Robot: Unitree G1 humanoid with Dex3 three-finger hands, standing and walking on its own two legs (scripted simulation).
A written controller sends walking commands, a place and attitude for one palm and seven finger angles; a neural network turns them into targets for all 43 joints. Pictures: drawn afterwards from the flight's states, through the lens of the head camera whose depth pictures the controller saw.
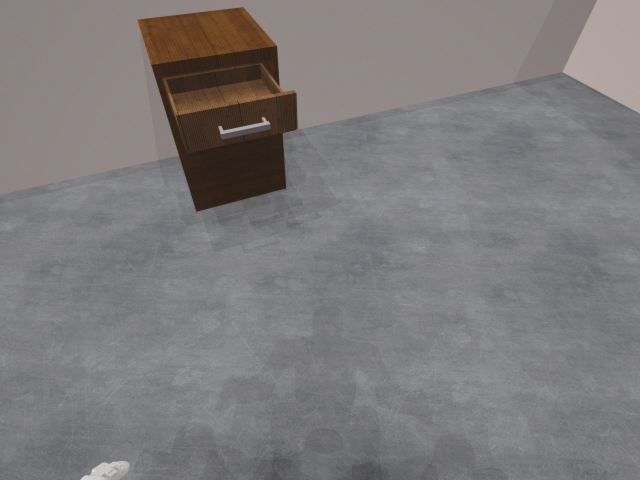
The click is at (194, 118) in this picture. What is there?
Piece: drawer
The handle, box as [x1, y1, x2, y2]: [218, 117, 270, 138]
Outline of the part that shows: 270,125 268,121 264,117 262,117 263,121 261,123 227,130 223,130 221,126 218,127 221,137 226,138 270,128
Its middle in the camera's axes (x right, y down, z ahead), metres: -0.25 -0.36 +1.25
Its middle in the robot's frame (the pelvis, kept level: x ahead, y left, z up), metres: +1.15 +0.31 -0.21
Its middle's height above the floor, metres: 0.56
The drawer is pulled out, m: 0.26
